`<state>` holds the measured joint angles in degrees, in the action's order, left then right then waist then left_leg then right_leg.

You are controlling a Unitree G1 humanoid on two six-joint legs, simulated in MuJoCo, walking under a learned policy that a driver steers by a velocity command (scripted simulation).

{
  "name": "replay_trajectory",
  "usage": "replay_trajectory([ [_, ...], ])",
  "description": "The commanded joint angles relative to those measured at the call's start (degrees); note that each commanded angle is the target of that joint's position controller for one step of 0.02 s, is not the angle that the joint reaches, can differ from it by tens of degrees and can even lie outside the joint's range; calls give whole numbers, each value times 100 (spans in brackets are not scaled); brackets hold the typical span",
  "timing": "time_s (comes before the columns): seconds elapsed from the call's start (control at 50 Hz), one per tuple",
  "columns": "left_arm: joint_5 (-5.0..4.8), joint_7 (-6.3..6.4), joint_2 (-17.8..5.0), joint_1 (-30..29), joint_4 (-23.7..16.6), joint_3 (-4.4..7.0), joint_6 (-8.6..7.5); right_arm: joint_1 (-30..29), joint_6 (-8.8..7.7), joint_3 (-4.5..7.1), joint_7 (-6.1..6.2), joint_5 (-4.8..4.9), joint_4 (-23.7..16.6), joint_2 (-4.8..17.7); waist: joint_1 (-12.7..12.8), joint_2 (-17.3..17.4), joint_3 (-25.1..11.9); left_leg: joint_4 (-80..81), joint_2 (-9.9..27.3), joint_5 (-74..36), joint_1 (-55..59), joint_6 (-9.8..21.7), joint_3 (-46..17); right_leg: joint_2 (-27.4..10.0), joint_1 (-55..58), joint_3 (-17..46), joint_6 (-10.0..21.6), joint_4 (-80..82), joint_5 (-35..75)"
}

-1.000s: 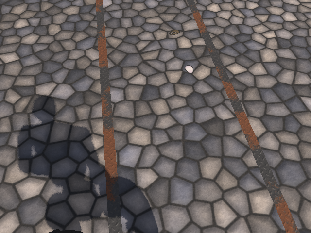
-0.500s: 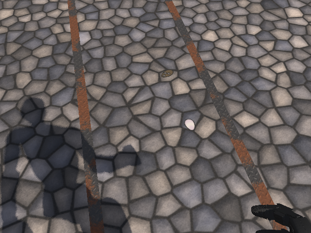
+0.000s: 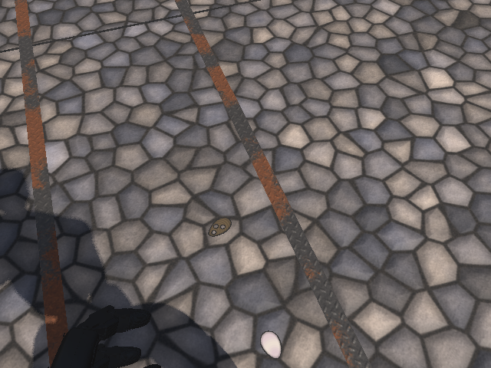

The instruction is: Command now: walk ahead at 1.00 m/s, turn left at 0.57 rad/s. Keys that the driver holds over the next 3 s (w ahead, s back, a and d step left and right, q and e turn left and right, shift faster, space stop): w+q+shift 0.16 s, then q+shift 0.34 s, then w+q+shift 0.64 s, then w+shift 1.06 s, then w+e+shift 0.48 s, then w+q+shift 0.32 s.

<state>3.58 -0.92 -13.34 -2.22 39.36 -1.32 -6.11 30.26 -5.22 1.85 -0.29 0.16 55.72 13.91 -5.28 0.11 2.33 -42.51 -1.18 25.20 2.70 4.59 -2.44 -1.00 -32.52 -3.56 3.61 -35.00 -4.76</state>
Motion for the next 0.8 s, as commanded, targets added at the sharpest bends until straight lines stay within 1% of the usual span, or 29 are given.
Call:
replay_trajectory([
  [0.02, 16, 72, -1347, 2408, 367, 611, 73, -346, -59, 153, 68, 162, -809, 771, 1142, -839, -2172, -4139, 254, -608, -4392, 342, -268, -2316, 5271, 4277, 737, 1775, -3252],
  [0.04, -39, 60, -918, 2088, 422, 520, 22, -852, -36, 145, 29, 88, -886, 723, 1095, -357, -1205, -3764, 458, -1032, -4521, 310, -222, -2101, 4315, 3261, 623, 1849, -2472],
  [0.06, -26, 55, -783, 1966, 516, 509, -5, -996, 21, 127, -23, 40, -894, 588, 927, -100, -757, -3544, 624, -1121, -4357, 273, -199, -1914, 3620, 2610, 523, 2039, -1667],
  [0.08, -77, 81, -700, 2002, 621, 484, -37, -962, 119, 122, -81, -61, -926, 462, 738, -214, -523, -3436, 742, -1132, -4174, 220, -192, -1783, 3105, 2042, 459, 2179, -1245],
  [0.12, -199, 55, -479, 2088, 846, 437, -132, -1058, 345, 102, -180, -146, -1063, 236, 478, -399, -213, -3294, 937, -1098, -4135, 128, -141, -1662, 2572, 1268, 323, 2451, -903],
  [0.16, -290, 37, -457, 2083, 959, 437, -210, -1568, 468, 85, -261, -181, -1325, 176, 402, -419, 98, -3038, 1040, -1441, -4500, 62, 14, -1531, 2407, 468, 165, 2707, -307],
  [0.2, -265, 43, -414, 1809, 954, 411, -261, -1975, 467, 40, -298, -186, -1585, 108, 207, -444, 465, -2240, 884, -2109, -4332, 10, 369, -1175, 1980, -522, 65, 2653, 1646],
  [0.22, -273, 53, -462, 1631, 921, 417, -275, -2094, 437, 13, -317, -175, -1660, 101, 116, -421, 524, -1521, 768, -2500, -4002, 26, 536, -990, 1813, -907, 6, 2562, 2247],
  [0.26, -347, 107, -692, 1685, 906, 461, -318, -2313, 361, -4, -408, -180, -1686, 153, 174, -196, 464, -66, 354, -3456, -3134, 76, 1109, -829, 1813, -1328, -81, 2345, 2751],
  [0.28, -380, 141, -906, 1759, 896, 506, -329, -2177, 344, 16, -436, -201, -1622, 211, 134, -226, 304, 264, 119, -3662, -2742, 131, 1309, -865, 2040, -1367, -124, 2007, 3361],
  [0.3, -529, 296, -1625, 1443, 563, 688, -177, -1979, 232, 208, -391, 254, -1661, 578, 79, -647, -119, 97, -85, -3281, -2485, 64, 1167, -837, 2463, -1155, -242, 1454, 4634],
  [0.32, -586, 390, -1800, 1243, 428, 757, -59, -1629, 219, 298, -393, 284, -1659, 848, -211, -800, -421, 228, -177, -3011, -2162, 148, 1116, -1012, 2711, -1067, -288, 917, 5252],
  [0.34, -595, 435, -1809, 1145, 326, 787, 49, -1014, 261, 451, -377, 218, -1540, 1145, -507, -794, -777, 313, -291, -2955, -1460, 275, 1091, -1093, 2725, -969, -284, 40, 5430],
  [0.36, -590, 415, -1643, 1055, 274, 764, 109, -133, 337, 647, -302, 153, -1319, 1492, -887, -557, -1175, 611, -337, -3350, -300, 461, 888, -1013, 2374, -878, -387, -1375, 4830],
  [0.38, -589, 310, -1052, 1268, 348, 630, 101, -148, 391, 675, -162, 186, -1220, 1544, -692, 415, -754, 1330, -12, -4052, 267, 657, 264, -267, 1416, -797, -708, -3258, 28],
  [0.4, -240, 198, -309, 1817, 99, 428, -3, -816, 363, 635, -115, -41, -1504, 1897, 229, 2105, -612, 734, 653, -7504, 814, 1232, -1441, 608, -272, -293, -856, -5478, -3622],
  [0.42, -336, 122, -652, 2651, -115, 390, -125, -1025, 238, 606, -184, -372, -1978, 1979, 425, 1662, -2569, 1466, 1916, -6559, 1845, 2392, -3773, 692, -831, 1121, -804, -6285, -3346],
  [0.44, -416, 123, -1191, 2182, -202, 486, -163, -1428, 240, 640, -244, -210, -2287, 1797, 264, 477, -2627, 2017, 1832, -4738, 1493, 2355, -4046, 488, -838, 1378, -651, -5954, -2881],
  [0.46, -414, 172, -1263, 1697, -327, 530, -125, -1770, 219, 586, -245, 20, -2357, 1558, 453, -298, -1786, 2252, 1519, -3586, 601, 2071, -3723, 311, -1054, 1326, -613, -5368, -2480],
  [0.48, -338, 245, -1210, 1562, -287, 542, -27, -2004, 210, 516, -213, 144, -2394, 1358, 676, -726, -1337, 2369, 1309, -3379, -227, 1826, -3464, 115, -867, 1334, -678, -4980, -2264],
  [0.5, -314, 292, -1227, 1537, -314, 567, 82, -2125, 223, 517, -167, 112, -2439, 1340, 810, -608, -1079, 2402, 1164, -3851, -939, 1728, -3159, 46, -593, 1334, -738, -4617, -2167],
  [0.52, -287, 291, -1246, 1503, -368, 597, 171, -2089, 250, 507, -121, 93, -2437, 1265, 864, -499, -1074, 2529, 936, -3547, -1342, 1642, -2886, -64, -317, 1344, -775, -4191, -2094],
  [0.6, -256, 253, -713, 799, -595, 499, 222, -1926, 362, 510, 144, 195, -2439, 1249, 641, -177, -903, 2684, 255, -1117, -2028, 1399, -2469, -49, -135, 1170, -870, -2297, -1202],
  [0.64, -323, 224, -633, 357, -706, 478, 160, -1827, 406, 510, 208, 187, -2471, 1259, 422, 181, -726, 2710, 158, -296, -2008, 1259, -2569, 85, -139, 1190, -894, -1360, -658],
  [0.66, 65, 134, -535, 560, -574, 301, 437, -1412, 469, 545, 72, -190, -2195, 1456, 284, 498, -600, 2724, 62, -533, -1854, 1023, -2369, -154, -154, 795, -874, -1423, -449],
  [0.7, -19, 102, -648, 183, -710, 318, 535, -1195, 484, 512, -85, -169, -2210, 1238, 28, 623, -436, 2670, 14, -310, -1744, 903, -2624, -102, -174, 833, -856, -876, -252],
  [0.74, -146, 88, -766, -137, -833, 338, 464, -1191, 476, 529, -160, -182, -2258, 1283, -87, 681, -378, 2613, 77, -38, -1650, 916, -2948, 22, -20, 906, -839, -427, -374],
  [0.78, -229, 79, -865, -128, -857, 365, 356, -1372, 460, 560, -176, -188, -2323, 1384, 1, 673, -334, 2500, 151, 243, -1814, 899, -3208, 144, 509, 971, -770, 30, -562],
  [0.8, -275, 87, -913, 118, -794, 393, 311, -1562, 443, 557, -181, -189, -2371, 1386, 181, 657, -337, 2396, 149, 348, -2074, 823, -3287, 208, 1097, 993, -713, 283, -697],
])
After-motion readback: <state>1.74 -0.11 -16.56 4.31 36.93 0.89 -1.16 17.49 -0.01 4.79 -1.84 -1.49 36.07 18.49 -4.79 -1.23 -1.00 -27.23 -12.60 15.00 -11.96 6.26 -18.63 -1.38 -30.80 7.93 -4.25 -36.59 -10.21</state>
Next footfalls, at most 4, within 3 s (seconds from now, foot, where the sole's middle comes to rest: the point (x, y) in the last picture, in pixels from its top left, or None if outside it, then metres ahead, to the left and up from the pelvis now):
0.38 left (195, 334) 0.54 0.12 -0.75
0.86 right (215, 246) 0.80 0.05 -0.75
1.36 left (74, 244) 0.84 0.47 -0.75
1.78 right None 1.16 0.87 -0.75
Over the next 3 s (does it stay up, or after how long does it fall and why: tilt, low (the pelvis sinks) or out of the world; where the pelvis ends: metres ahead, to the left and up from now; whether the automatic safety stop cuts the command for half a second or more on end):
stays up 1.40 1.81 0.02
